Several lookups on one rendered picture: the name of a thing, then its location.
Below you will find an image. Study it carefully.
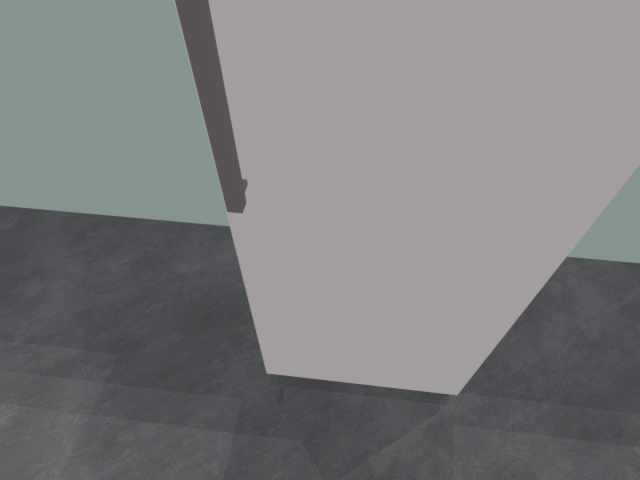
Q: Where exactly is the handle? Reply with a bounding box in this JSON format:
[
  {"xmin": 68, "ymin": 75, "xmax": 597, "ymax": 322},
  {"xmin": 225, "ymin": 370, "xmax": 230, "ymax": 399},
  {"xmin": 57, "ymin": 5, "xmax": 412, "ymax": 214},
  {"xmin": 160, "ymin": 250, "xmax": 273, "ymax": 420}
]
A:
[{"xmin": 175, "ymin": 0, "xmax": 248, "ymax": 213}]

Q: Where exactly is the fridge door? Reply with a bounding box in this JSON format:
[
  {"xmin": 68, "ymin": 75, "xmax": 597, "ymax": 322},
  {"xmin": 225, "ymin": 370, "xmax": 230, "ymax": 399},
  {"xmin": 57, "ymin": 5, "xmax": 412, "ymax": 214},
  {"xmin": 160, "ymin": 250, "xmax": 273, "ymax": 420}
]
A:
[{"xmin": 174, "ymin": 0, "xmax": 640, "ymax": 395}]

